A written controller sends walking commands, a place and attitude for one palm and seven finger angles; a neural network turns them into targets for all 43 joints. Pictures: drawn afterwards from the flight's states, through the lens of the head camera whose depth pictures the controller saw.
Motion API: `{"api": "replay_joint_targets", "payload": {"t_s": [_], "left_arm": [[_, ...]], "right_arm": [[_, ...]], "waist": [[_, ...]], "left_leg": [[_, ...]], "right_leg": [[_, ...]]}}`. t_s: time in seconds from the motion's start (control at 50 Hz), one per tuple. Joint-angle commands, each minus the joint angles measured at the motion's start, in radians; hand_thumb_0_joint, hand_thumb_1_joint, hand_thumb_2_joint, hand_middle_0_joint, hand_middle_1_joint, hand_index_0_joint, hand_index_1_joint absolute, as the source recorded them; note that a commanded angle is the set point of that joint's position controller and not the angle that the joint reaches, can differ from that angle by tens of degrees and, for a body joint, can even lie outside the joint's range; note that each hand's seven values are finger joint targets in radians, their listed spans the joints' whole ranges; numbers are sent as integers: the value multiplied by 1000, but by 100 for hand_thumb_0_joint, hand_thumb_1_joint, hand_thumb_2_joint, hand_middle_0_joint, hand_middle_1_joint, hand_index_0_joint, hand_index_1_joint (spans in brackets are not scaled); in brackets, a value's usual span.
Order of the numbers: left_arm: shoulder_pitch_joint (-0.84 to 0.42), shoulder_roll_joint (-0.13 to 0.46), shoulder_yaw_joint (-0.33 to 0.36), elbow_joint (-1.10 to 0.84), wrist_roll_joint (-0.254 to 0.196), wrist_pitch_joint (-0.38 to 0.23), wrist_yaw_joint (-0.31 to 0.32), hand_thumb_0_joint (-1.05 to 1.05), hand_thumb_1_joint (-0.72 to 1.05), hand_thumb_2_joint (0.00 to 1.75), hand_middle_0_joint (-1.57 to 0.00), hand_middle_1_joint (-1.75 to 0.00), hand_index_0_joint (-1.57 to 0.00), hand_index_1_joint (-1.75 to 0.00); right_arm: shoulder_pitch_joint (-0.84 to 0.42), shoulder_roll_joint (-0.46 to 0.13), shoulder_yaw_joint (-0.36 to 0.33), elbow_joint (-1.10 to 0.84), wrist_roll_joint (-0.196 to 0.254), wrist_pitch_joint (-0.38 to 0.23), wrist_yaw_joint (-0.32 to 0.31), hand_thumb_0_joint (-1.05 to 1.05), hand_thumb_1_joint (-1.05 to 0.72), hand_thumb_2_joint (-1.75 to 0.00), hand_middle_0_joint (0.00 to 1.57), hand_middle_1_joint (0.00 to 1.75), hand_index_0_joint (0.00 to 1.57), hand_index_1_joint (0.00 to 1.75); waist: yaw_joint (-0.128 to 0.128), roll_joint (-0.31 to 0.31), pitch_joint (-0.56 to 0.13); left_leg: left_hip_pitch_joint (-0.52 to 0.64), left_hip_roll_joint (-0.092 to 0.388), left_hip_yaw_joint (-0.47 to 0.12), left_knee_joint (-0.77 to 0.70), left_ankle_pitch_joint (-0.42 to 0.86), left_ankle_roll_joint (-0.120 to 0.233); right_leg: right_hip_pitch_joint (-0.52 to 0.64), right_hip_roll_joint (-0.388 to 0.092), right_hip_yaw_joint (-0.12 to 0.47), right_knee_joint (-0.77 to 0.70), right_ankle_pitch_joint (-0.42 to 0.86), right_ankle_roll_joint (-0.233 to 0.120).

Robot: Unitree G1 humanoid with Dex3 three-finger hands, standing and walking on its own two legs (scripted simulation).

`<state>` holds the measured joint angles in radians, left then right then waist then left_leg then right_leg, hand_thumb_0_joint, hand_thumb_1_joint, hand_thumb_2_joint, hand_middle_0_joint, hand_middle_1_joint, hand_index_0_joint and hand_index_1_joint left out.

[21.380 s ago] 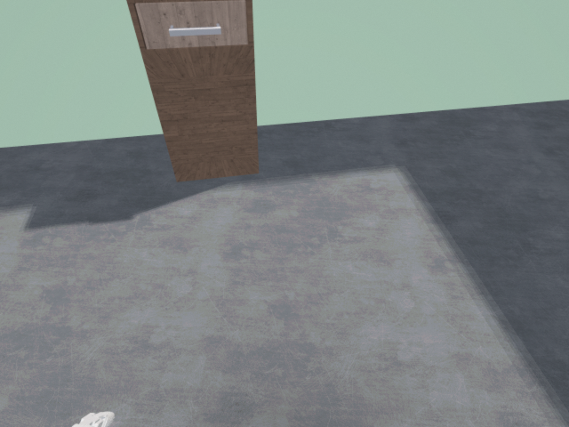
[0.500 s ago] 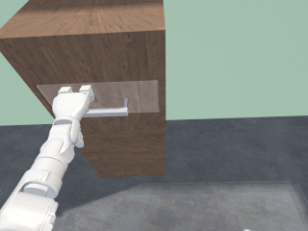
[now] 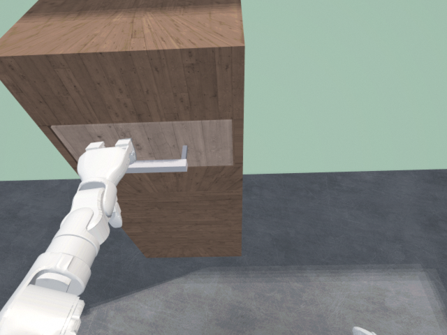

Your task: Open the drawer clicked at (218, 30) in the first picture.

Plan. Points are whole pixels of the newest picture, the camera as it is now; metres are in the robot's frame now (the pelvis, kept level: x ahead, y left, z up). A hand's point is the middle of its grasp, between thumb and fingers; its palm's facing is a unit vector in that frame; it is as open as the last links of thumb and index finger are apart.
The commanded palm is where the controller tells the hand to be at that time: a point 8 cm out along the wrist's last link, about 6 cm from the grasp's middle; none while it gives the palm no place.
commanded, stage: lower the fingers behind the handle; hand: left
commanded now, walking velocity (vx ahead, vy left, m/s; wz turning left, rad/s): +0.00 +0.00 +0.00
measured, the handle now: (147, 158) +0.48 +0.20 +0.00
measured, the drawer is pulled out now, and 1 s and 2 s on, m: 0.00 0.00 0.00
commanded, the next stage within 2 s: close the thumb around the handle in 1.38 s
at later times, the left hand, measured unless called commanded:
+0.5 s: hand (130, 181) +0.41 +0.22 +0.01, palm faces -0.03 +0.00 -1.00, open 13.8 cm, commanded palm +0.38 +0.21 +0.07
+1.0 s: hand (139, 188) +0.41 +0.21 -0.02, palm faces -0.02 +0.00 -1.00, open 13.9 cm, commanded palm +0.38 +0.21 +0.03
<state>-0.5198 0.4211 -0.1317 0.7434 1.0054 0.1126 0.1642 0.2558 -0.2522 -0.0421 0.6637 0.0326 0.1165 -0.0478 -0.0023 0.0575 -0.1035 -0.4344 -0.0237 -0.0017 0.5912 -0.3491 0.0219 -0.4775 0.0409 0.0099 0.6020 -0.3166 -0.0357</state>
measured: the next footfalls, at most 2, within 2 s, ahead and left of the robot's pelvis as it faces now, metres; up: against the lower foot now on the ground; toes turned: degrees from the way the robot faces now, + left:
none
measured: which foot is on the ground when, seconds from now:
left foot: down 0.00-1.00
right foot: down 0.00-1.00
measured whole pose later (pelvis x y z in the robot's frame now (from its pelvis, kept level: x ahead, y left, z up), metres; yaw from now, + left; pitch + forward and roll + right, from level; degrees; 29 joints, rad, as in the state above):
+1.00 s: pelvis -0.02 +0.01 -0.02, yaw -1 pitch +17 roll +0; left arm -0.62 0.35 -0.09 0.95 1.11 0.02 0.43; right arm 0.28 -0.24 -0.07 0.70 0.00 0.07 -0.01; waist -0.05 0.04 -0.16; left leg -0.68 -0.02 0.01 0.79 -0.41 0.03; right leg -0.72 0.05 0.02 0.77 -0.36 -0.03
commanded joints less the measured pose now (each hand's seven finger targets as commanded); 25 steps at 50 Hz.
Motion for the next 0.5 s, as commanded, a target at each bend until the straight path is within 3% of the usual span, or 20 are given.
{"api": "replay_joint_targets", "payload": {"t_s": [0.0, 0.02, 0.06, 0.12, 0.14, 0.16, 0.18, 0.2, 0.24, 0.28, 0.32, 0.34, 0.42, 0.44, 0.48], "left_arm": [[-539, 125, -3, -401, -3, -183, 9, 0, -50, 30, -30, -120, -30, -120], [-545, 144, 21, -410, 9, -220, 27, 0, -50, 30, -30, -120, -30, -120], [-475, 60, -26, -301, 31, -232, 60, 0, -50, 30, -30, -120, -30, -120], [-463, 136, 69, -175, 49, -213, 125, 0, -50, 30, -30, -120, -30, -120], [-438, 135, 81, -140, 55, -194, 148, 0, -50, 30, -30, -120, -30, -120], [-439, 151, 108, -131, 58, -178, 172, 0, -50, 30, -30, -120, -30, -120], [-435, 130, 96, -124, 59, -159, 191, 0, -50, 30, -30, -120, -30, -120], [-439, 184, 148, -99, 72, -141, 213, 0, -50, 30, -30, -120, -30, -120], [-430, 197, 160, -120, 89, -109, 244, 0, -50, 30, -30, -120, -30, -120], [-448, 160, 126, -132, 100, -81, 259, 0, -50, 30, -30, -120, -30, -120], [-430, 164, 128, -137, 96, -62, 259, 0, -50, 30, -30, -120, -30, -120], [-399, 136, 110, -130, 88, -51, 252, 0, -50, 30, -30, -120, -30, -120], [-474, 76, 35, -113, 61, -49, 214, 0, -50, 30, -30, -120, -30, -120], [-471, 109, 61, -98, 64, -58, 208, 0, -50, 30, -30, -120, -30, -120], [-468, 74, 28, -67, 67, -71, 198, 0, -50, 30, -30, -120, -30, -120]], "right_arm": [[9, -123, -58, -104, -18, -52, -34, 0, -90, -90, 20, 30, 20, 30], [21, -115, -61, -92, -22, -56, -34, 0, -90, -90, 20, 30, 20, 30], [34, -103, -61, -69, -23, -59, -21, 0, -90, -90, 20, 30, 20, 30], [46, -119, -61, -50, -19, -52, 1, 0, -90, -90, 20, 30, 20, 30], [39, -116, -59, -55, -20, -50, 9, 0, -90, -90, 20, 30, 20, 30], [37, -116, -57, -60, -21, -47, 15, 0, -90, -90, 20, 30, 20, 30], [34, -113, -57, -66, -22, -45, 21, 0, -90, -90, 20, 30, 20, 30], [35, -120, -58, -63, -26, -41, 25, 0, -90, -90, 20, 30, 20, 30], [30, -114, -59, -79, -30, -37, 31, 0, -90, -90, 20, 30, 20, 30], [34, -114, -61, -84, -29, -35, 34, 0, -90, -90, 20, 30, 20, 30], [40, -121, -65, -86, -25, -33, 34, 0, -90, -90, 20, 30, 20, 30], [35, -120, -68, -87, -23, -34, 33, 0, -90, -90, 20, 30, 20, 30], [46, -129, -68, -75, -15, -38, 19, 0, -90, -90, 20, 30, 20, 30], [52, -130, -67, -68, -15, -38, 13, 0, -90, -90, 20, 30, 20, 30], [54, -124, -64, -65, -18, -39, 8, 0, -90, -90, 20, 30, 20, 30]], "waist": [[-81, -30, -362], [-73, 16, -371], [-73, 17, -316], [-45, -19, -280], [-29, -31, -284], [-16, -42, -309], [-9, -18, -341], [0, -26, -368], [16, -8, -441], [-1, -23, -467], [-11, -37, -477], [-17, -53, -465], [-70, -83, -371], [-66, -93, -355], [-68, -72, -335]], "left_leg": [[197, -17, 12, 32, 483, 29], [212, -16, 3, 45, 499, 24], [194, -9, -6, 67, 505, 10], [105, -8, -7, 64, 437, -8], [77, -10, -4, 62, 426, -10], [60, -10, -1, 64, 443, -12], [59, -11, 5, 70, 464, -13], [44, -10, 6, 74, 475, -15], [47, -9, 17, 84, 510, -12], [57, -3, 17, 93, 543, -9], [62, 3, 13, 93, 555, -5], [74, 5, 17, 92, 546, 0], [68, 8, 10, 73, 434, 10], [61, 7, 6, 66, 408, 11], [59, 3, 8, 62, 370, 12]], "right_leg": [[151, -15, 10, -16, 456, 6], [115, -14, 10, -4, 433, 3], [29, -8, -10, 11, 376, -4], [0, -1, -26, 36, 319, -17], [6, 1, -30, 45, 313, -20], [26, 1, -33, 58, 332, -22], [36, 2, -33, 68, 351, -23], [54, 3, -31, 78, 358, -24], [97, 2, -21, 90, 405, -20], [102, 3, -20, 91, 432, -16], [111, 4, -16, 84, 436, -12], [109, 6, -16, 74, 435, -9], [58, 5, -19, 39, 354, -3], [56, 5, -19, 37, 333, -5], [37, 4, -21, 32, 301, -8]]}}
